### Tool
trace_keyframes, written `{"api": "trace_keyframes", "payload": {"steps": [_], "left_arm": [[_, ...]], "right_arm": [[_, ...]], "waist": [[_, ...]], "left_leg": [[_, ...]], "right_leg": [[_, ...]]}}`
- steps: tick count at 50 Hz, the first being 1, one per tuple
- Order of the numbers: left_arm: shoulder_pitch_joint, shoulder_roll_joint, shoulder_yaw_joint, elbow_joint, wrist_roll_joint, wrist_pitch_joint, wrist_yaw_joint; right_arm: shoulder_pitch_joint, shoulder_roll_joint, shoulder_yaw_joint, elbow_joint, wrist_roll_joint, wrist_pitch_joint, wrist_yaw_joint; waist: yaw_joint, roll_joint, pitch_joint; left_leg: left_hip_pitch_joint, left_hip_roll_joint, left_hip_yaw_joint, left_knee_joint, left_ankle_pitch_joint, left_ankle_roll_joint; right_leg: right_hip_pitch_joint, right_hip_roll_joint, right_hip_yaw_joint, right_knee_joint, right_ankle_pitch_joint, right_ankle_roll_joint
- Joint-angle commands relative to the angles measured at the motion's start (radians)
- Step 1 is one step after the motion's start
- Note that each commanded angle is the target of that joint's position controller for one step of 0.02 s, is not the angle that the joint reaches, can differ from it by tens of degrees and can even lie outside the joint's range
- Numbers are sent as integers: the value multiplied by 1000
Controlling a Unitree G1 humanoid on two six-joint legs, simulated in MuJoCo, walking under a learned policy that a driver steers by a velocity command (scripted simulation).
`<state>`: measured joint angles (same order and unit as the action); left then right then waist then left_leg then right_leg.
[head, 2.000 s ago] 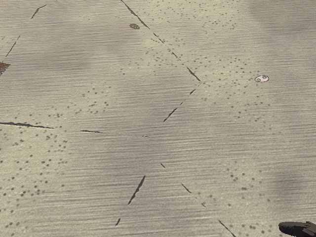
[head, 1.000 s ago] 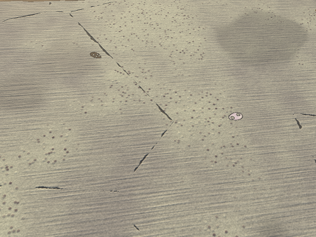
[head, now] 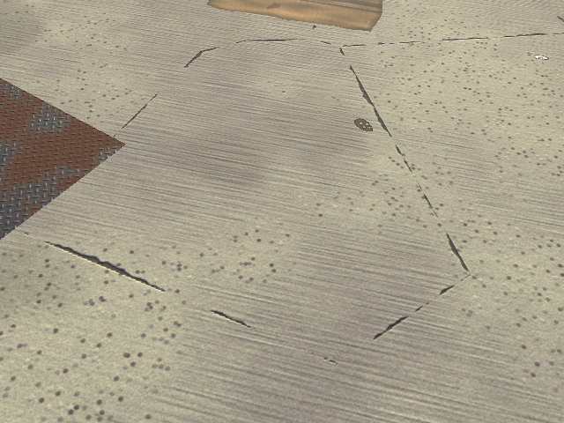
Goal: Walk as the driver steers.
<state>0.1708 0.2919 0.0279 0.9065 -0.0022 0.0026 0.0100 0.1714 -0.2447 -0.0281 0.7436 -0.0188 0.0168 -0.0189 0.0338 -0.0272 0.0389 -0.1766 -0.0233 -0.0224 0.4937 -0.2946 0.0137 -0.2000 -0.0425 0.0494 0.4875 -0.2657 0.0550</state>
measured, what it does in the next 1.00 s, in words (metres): walks ahead, turning right: right foot, then left foot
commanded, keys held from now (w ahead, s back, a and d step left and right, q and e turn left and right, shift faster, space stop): e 0.08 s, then w+e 0.64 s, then w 0.22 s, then w+q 0.06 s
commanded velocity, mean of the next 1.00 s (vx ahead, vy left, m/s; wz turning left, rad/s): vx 0.34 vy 0.00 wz -0.42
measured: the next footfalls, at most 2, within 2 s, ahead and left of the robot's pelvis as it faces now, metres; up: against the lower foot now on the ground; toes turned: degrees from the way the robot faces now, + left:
right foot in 0.32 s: +0.04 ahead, -0.15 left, +0.00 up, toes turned -13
left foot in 0.80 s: +0.46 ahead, -0.09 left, +0.00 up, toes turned -29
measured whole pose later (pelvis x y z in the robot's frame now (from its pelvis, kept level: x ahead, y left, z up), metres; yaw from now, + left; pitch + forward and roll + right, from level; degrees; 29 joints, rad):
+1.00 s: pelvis +0.36 -0.16 +0.00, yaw -29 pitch +1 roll +3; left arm 0.24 0.30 0.05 0.75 -0.02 -0.06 0.01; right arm 0.27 -0.27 -0.06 0.80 0.00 -0.11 0.02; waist -0.03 -0.04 0.05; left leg -0.22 -0.07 0.03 0.35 -0.15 0.05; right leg -0.52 -0.05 0.06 1.11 -0.36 -0.02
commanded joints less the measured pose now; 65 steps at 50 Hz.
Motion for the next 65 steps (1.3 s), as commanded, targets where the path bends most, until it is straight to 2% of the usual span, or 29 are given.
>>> {"api": "trace_keyframes", "payload": {"steps": [1,4,6,8,12,15,16,17,18,19,20,23,29,34,37,39,40,41,42,43,45,47,50,57,61,62,63,64,65], "left_arm": [[-64,131,33,-71,-13,-5,7],[-54,125,44,-83,-18,10,3],[-60,123,53,-98,-31,21,-7],[-87,106,49,-113,-34,21,-18],[-40,101,43,-106,-31,1,-49],[190,130,69,-18,-31,-4,-48],[304,213,97,-1,-39,-9,-34],[300,343,110,-49,-17,-40,-41],[253,270,89,-73,-2,-67,-48],[199,208,71,-86,-6,-83,-46],[161,174,61,-99,-15,-89,-42],[151,153,49,-119,-6,-82,-19],[244,155,55,-112,-15,-68,17],[308,157,65,-101,-28,-55,28],[280,168,77,-111,-22,-44,35],[259,158,73,-124,-8,-37,28],[244,116,55,-149,8,-37,22],[424,-21,20,-153,-2,-48,14],[435,64,27,-127,-35,-58,10],[293,141,48,-151,-50,-63,7],[128,135,48,-196,-22,-74,7],[139,98,45,-199,-19,-72,-2],[98,41,22,-228,1,-72,-7],[-120,69,13,-296,-6,-103,-31],[-11,132,51,-273,-11,-111,-24],[115,181,72,-256,-1,-113,-15],[235,274,95,-249,23,-103,-6],[271,255,91,-228,22,-95,-16],[215,179,70,-234,11,-97,-20]], "right_arm": [[38,-212,-65,-41,7,-5,-23],[24,-211,-71,-59,-1,-1,-37],[45,-214,-76,-58,7,-14,-38],[11,-212,-78,-58,30,-34,-34],[-34,-232,-89,-63,39,-48,-11],[-30,-184,-77,-52,43,-49,7],[-50,-118,-55,-72,16,-57,13],[-124,-69,-39,-165,17,-78,10],[-141,-147,-55,-161,59,-103,13],[-129,-182,-63,-153,72,-119,22],[-98,-195,-69,-124,52,-127,21],[-101,-186,-77,-102,11,-131,26],[-254,-98,-51,-153,24,-129,42],[-359,-106,-46,-197,35,-146,67],[-280,-145,-59,-180,36,-154,65],[-61,-206,-88,-126,31,-155,48],[111,-238,-93,-105,11,-151,39],[221,-312,-112,-58,-1,-145,43],[235,-218,-92,-38,18,-147,54],[151,-158,-75,-47,31,-143,48],[52,-130,-63,-40,19,-133,44],[35,-112,-53,-26,5,-138,41],[50,-147,-58,1,32,-142,40],[151,-224,-78,30,58,-111,25],[180,-201,-67,39,46,-90,19],[177,-149,-47,28,35,-91,21],[245,-52,-18,-7,26,-101,20],[281,-81,-21,-20,56,-107,16],[240,-167,-46,-14,72,-103,13]], "waist": [[-43,152,-16],[-57,215,-22],[-68,157,-19],[-64,140,31],[-35,140,-8],[60,56,-60],[102,-153,-67],[80,-321,-69],[79,-141,-41],[42,-107,25],[18,-53,53],[1,-69,38],[39,-68,43],[63,-74,64],[11,-111,31],[-95,-129,-136],[-170,-92,-293],[-89,256,-476],[-108,300,-468],[-121,196,-265],[-86,46,-78],[-34,88,-54],[-17,99,-13],[-77,91,-6],[6,103,-62],[71,64,-145],[81,-170,-304],[69,-301,-346],[64,-180,-221]], "left_leg": [[57,189,-158,-132,241,91],[47,331,-243,-162,360,205],[79,401,-289,-239,122,253],[76,369,-255,-306,-166,214],[12,295,-74,-290,-121,158],[-165,220,75,-17,-133,98],[-339,143,179,355,-174,17],[-661,-37,70,622,-351,-31],[-727,35,-63,725,-309,-10],[-738,77,-69,698,-195,17],[-706,108,-60,655,-100,21],[-584,106,-36,485,106,-12],[-486,28,9,141,354,-69],[-440,8,-15,-12,394,-49],[-333,1,-10,-30,314,-11],[-23,-17,36,-40,312,51],[293,120,-98,26,264,118],[680,390,-603,-26,78,300],[655,424,-816,-179,-90,312],[491,379,-644,-202,-130,264],[188,300,-410,-245,70,226],[67,257,-310,-297,180,225],[-23,247,-248,-361,248,259],[-51,205,-180,-317,227,185],[-45,183,-204,-128,205,111],[-122,118,-158,83,169,72],[-390,0,-44,443,-123,5],[-553,-10,-82,668,-305,-5],[-611,43,-121,762,-227,-1]], "right_leg": [[-140,22,-20,77,82,-16],[-238,21,-34,360,-254,-14],[-362,-31,-5,543,-334,-27],[-399,-62,-12,479,-251,-43],[-158,-25,-110,232,-145,-77],[188,79,-184,46,-42,-110],[315,-72,84,-81,-119,-184],[364,-314,731,-298,-333,-396],[332,-369,768,-358,-443,-437],[286,-335,667,-351,-418,-394],[254,-281,551,-329,-321,-346],[203,-171,329,-329,28,-280],[130,-88,184,-311,279,-240],[170,-130,258,-257,289,-235],[222,-156,273,-175,486,-210],[214,-92,217,76,794,-170],[44,-48,218,319,624,-149],[-331,131,153,713,-86,-75],[-448,117,183,847,-292,-69],[-509,61,162,879,-226,-72],[-469,-11,99,785,-113,-81],[-394,-54,86,705,-83,-86],[-393,-79,33,519,-77,-62],[-224,-3,3,95,271,-23],[16,15,-12,-6,185,-69],[197,-69,55,-12,155,-112],[507,-316,375,-47,39,-217],[519,-397,687,-180,-165,-295],[423,-360,596,-205,-228,-267]]}}
Keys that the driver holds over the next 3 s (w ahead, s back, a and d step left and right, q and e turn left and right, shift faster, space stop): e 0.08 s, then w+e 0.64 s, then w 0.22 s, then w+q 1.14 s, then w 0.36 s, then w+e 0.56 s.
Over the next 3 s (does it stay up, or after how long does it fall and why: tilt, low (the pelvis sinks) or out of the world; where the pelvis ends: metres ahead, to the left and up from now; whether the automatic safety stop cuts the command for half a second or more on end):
stays up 1.38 -0.28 0.01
